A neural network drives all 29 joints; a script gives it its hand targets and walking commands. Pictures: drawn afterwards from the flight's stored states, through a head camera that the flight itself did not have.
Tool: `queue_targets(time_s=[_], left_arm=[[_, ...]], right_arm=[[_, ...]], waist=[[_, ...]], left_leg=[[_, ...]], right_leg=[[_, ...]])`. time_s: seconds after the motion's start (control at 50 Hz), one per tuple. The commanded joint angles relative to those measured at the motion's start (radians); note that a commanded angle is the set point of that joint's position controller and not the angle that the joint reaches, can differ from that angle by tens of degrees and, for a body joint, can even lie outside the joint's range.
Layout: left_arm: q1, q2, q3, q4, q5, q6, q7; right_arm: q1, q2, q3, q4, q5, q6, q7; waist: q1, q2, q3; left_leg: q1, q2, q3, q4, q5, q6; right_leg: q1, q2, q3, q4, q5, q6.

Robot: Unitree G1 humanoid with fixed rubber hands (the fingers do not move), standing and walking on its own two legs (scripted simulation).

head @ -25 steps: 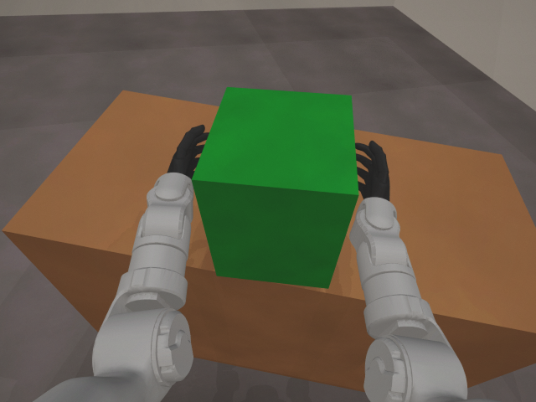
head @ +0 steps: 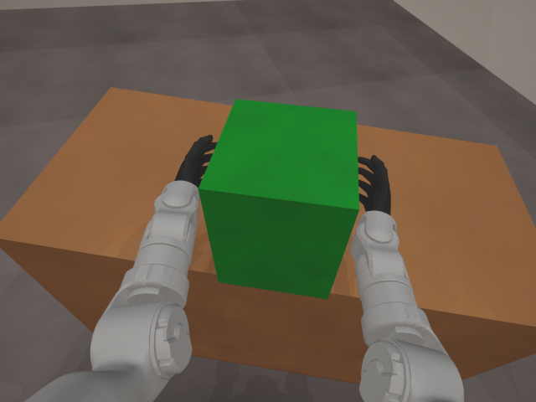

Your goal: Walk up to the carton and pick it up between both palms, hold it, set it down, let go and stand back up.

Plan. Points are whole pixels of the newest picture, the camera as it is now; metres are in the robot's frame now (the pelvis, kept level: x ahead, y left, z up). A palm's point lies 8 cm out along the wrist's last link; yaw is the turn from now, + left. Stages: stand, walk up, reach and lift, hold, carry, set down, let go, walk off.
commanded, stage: set down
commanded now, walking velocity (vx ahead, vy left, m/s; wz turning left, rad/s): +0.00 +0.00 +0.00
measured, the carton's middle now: (283, 202) +0.41 -0.08 +0.03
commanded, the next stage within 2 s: none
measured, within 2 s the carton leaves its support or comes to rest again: rests again in 1.02 s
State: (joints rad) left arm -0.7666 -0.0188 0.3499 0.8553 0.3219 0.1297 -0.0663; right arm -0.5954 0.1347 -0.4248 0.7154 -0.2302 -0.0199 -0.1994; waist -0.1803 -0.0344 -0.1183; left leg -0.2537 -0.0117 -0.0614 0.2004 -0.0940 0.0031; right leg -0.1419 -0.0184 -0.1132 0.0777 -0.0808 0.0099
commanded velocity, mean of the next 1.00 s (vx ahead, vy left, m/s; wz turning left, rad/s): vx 0.00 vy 0.00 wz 0.00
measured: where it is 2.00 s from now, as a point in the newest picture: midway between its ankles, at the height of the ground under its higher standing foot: outside the picture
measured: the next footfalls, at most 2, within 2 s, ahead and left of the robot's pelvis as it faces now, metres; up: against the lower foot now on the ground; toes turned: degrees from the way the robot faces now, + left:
none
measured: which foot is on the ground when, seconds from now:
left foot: down 0.00-1.00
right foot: down 0.00-1.00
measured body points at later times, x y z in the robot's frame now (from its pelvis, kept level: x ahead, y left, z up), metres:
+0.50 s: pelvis -0.01 -0.01 +0.00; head +0.03 +0.02 +0.45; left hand +0.44 +0.07 +0.07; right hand +0.36 -0.21 +0.08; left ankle -0.01 +0.12 -0.75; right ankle -0.04 -0.12 -0.75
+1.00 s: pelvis -0.02 +0.00 +0.00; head +0.05 +0.02 +0.44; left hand +0.45 +0.07 +0.06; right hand +0.36 -0.21 +0.07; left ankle -0.01 +0.12 -0.75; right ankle -0.04 -0.12 -0.75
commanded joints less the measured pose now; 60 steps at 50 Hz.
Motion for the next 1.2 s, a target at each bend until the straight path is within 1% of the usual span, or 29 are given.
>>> queue_targets(time_s=[0.0,0.06,0.12,0.18,0.26,0.34,0.4,0.5,0.64,0.66,0.7,0.72,0.76,0.78,0.82,0.9,0.96,1.0,1.02,1.08,1.18], left_arm=[[-0.639,-0.486,-0.248,-0.124,-0.016,-0.117,-0.106],[-0.646,-0.487,-0.237,-0.096,-0.009,-0.146,-0.101],[-0.646,-0.47,-0.218,-0.053,-0.005,-0.162,-0.102],[-0.656,-0.457,-0.199,-0.022,-0.002,-0.178,-0.105],[-0.668,-0.447,-0.178,0.003,0.007,-0.194,-0.107],[-0.67,-0.44,-0.16,0.015,0.02,-0.2,-0.107],[-0.661,-0.433,-0.144,0.021,0.035,-0.199,-0.107],[-0.64,-0.418,-0.112,0.036,0.061,-0.198,-0.105],[-0.606,-0.394,-0.061,0.08,0.095,-0.209,-0.103],[-0.616,-0.38,-0.052,0.114,0.096,-0.207,-0.106],[-0.617,-0.357,-0.034,0.145,0.091,-0.203,-0.113],[-0.618,-0.351,-0.024,0.16,0.093,-0.203,-0.116],[-0.62,-0.342,-0.014,0.158,0.099,-0.203,-0.118],[-0.619,-0.344,-0.01,0.158,0.104,-0.204,-0.118],[-0.619,-0.347,-0.009,0.142,0.109,-0.21,-0.119],[-0.614,-0.36,-0.006,0.14,0.131,-0.218,-0.112],[-0.601,-0.359,0.011,0.16,0.144,-0.218,-0.112],[-0.593,-0.356,0.022,0.168,0.152,-0.216,-0.111],[-0.588,-0.357,0.02,0.169,0.154,-0.215,-0.11],[-0.586,-0.37,0.009,0.157,0.153,-0.22,-0.104],[-0.572,-0.375,0.005,0.146,0.154,-0.223,-0.101]], right_arm=[[-0.708,0.438,0.346,-0.165,-0.022,-0.106,0.146],[-0.714,0.46,0.354,-0.151,-0.036,-0.126,0.148],[-0.716,0.464,0.342,-0.127,-0.05,-0.134,0.148],[-0.712,0.468,0.322,-0.105,-0.067,-0.134,0.145],[-0.696,0.472,0.284,-0.082,-0.095,-0.131,0.142],[-0.676,0.467,0.243,-0.065,-0.121,-0.126,0.142],[-0.661,0.46,0.214,-0.056,-0.14,-0.124,0.144],[-0.651,0.448,0.175,-0.056,-0.168,-0.128,0.15],[-0.652,0.439,0.146,-0.071,-0.208,-0.143,0.16],[-0.678,0.438,0.162,-0.085,-0.213,-0.135,0.167],[-0.699,0.452,0.172,-0.102,-0.213,-0.122,0.176],[-0.705,0.454,0.175,-0.103,-0.218,-0.118,0.178],[-0.692,0.459,0.162,-0.101,-0.23,-0.112,0.181],[-0.684,0.458,0.161,-0.096,-0.233,-0.109,0.182],[-0.67,0.462,0.151,-0.096,-0.243,-0.114,0.181],[-0.659,0.473,0.134,-0.087,-0.266,-0.133,0.181],[-0.647,0.463,0.111,-0.071,-0.28,-0.136,0.182],[-0.639,0.457,0.102,-0.067,-0.282,-0.135,0.184],[-0.635,0.453,0.098,-0.068,-0.283,-0.133,0.185],[-0.635,0.464,0.108,-0.075,-0.285,-0.141,0.189],[-0.613,0.442,0.087,-0.055,-0.289,-0.145,0.194]], waist=[[0.036,0.071,-0.597],[0.051,0.06,-0.616],[0.053,0.041,-0.578],[0.049,0.034,-0.557],[0.036,0.042,-0.546],[0.024,0.064,-0.529],[0.02,0.079,-0.51],[0.026,0.09,-0.476],[0.047,0.072,-0.449],[0.087,0.048,-0.433],[0.103,0.009,-0.421],[0.111,0.0,-0.424],[0.116,0.007,-0.436],[0.113,0.009,-0.434],[0.111,0.027,-0.462],[0.109,0.059,-0.486],[0.106,0.054,-0.457],[0.11,0.058,-0.44],[0.109,0.061,-0.44],[0.112,0.061,-0.461],[0.101,0.071,-0.461]], left_leg=[[0.163,-0.012,-0.002,0.025,0.341,0.004],[0.13,-0.012,0.002,0.012,0.325,0.023],[0.102,-0.01,0.004,-0.003,0.272,0.034],[0.089,-0.01,0.008,-0.011,0.232,0.035],[0.085,-0.01,0.012,-0.012,0.202,0.027],[0.1,-0.009,0.011,-0.009,0.185,0.012],[0.114,-0.007,0.009,-0.009,0.171,0.002],[0.131,-0.001,0.008,-0.011,0.144,-0.008],[0.121,0.004,0.01,-0.021,0.11,-0.003],[0.078,-0.002,0.022,-0.03,0.102,0.02],[0.012,-0.001,0.027,-0.047,0.068,0.04],[-0.013,0.001,0.028,-0.052,0.052,0.046],[-0.016,-0.001,0.033,-0.059,0.053,0.05],[-0.011,-0.002,0.033,-0.058,0.063,0.052],[0.003,-0.003,0.032,-0.053,0.092,0.049],[0.032,-0.001,0.033,-0.046,0.137,0.04],[0.048,0.0,0.033,-0.041,0.141,0.034],[0.054,0.001,0.03,-0.041,0.124,0.032],[0.054,0.004,0.03,-0.039,0.129,0.034],[0.08,0.008,0.025,-0.031,0.168,0.024],[0.111,0.012,0.023,-0.018,0.189,0.009]], right_leg=[[0.332,0.042,0.003,0.147,0.665,0.03],[0.359,0.037,0.015,0.159,0.692,0.035],[0.361,0.035,0.02,0.162,0.672,0.042],[0.344,0.035,0.018,0.159,0.634,0.045],[0.316,0.035,0.01,0.151,0.59,0.045],[0.274,0.035,-0.002,0.139,0.543,0.041],[0.242,0.034,-0.011,0.129,0.506,0.039],[0.192,0.032,-0.022,0.114,0.445,0.038],[0.17,0.029,-0.023,0.106,0.403,0.041],[0.177,0.023,-0.009,0.123,0.367,0.049],[0.231,0.014,0.003,0.136,0.365,0.062],[0.256,0.011,0.006,0.142,0.365,0.065],[0.263,0.01,0.013,0.146,0.36,0.069],[0.259,0.009,0.016,0.147,0.362,0.069],[0.249,0.009,0.015,0.148,0.391,0.066],[0.216,0.013,0.01,0.139,0.409,0.058],[0.189,0.015,0.006,0.129,0.396,0.057],[0.163,0.017,0.003,0.12,0.365,0.055],[0.154,0.017,0.005,0.12,0.36,0.054],[0.137,0.021,0.0,0.115,0.381,0.05],[0.095,0.025,-0.005,0.098,0.366,0.044]])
